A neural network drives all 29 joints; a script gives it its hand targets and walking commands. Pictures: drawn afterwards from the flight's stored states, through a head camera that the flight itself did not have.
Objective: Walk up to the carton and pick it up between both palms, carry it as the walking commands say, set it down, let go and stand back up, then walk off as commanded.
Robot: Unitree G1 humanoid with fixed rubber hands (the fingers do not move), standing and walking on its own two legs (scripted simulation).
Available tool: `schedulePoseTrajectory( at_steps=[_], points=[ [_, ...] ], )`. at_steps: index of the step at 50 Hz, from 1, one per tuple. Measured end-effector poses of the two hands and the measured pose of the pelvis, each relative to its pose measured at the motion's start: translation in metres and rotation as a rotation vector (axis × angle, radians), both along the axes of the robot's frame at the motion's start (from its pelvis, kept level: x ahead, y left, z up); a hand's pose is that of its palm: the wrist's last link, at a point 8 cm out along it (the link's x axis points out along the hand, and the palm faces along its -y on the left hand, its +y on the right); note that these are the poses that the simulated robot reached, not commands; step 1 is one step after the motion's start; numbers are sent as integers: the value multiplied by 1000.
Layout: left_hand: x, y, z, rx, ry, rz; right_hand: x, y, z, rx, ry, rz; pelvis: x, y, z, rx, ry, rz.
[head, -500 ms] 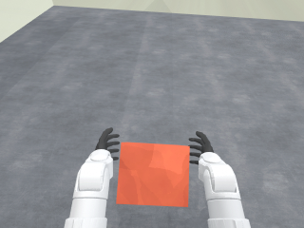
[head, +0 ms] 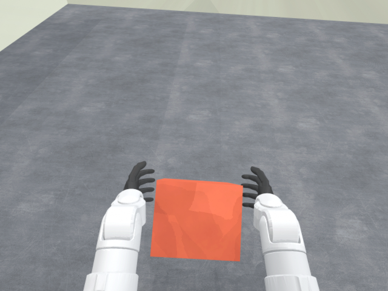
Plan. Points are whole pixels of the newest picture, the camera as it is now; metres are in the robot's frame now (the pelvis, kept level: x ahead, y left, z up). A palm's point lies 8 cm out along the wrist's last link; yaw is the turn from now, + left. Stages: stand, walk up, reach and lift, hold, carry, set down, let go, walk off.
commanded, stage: carry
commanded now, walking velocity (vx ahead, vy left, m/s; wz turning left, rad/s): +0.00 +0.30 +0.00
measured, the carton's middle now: (195, 212) +0.32 +0.00 -0.08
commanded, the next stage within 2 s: none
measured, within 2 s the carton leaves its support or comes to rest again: neither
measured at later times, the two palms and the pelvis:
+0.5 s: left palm (88, 210) +0.24 +0.20 +0.08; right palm (233, 207) +0.26 -0.06 +0.07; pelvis -0.02 +0.06 -0.02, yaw +2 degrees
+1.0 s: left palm (66, 211) +0.23 +0.23 +0.09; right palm (220, 227) +0.21 -0.04 +0.08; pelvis -0.05 +0.12 +0.00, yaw -2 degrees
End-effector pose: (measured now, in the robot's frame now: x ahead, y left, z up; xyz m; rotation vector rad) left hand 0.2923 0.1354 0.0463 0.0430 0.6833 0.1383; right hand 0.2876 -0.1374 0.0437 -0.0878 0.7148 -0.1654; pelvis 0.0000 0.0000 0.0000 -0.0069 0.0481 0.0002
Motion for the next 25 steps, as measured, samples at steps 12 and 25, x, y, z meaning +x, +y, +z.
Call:
schedulePoseTrajectory(
  at_steps=[12,25],
  points=[
    [-13,20,35,-5,-69,34,-13,22,36,25,-79,-41,-5,21,-9,5,25,9],
    [-49,68,31,-6,-8,102,-31,73,30,8,-22,1,-23,56,-21,3,19,33]
  ],
)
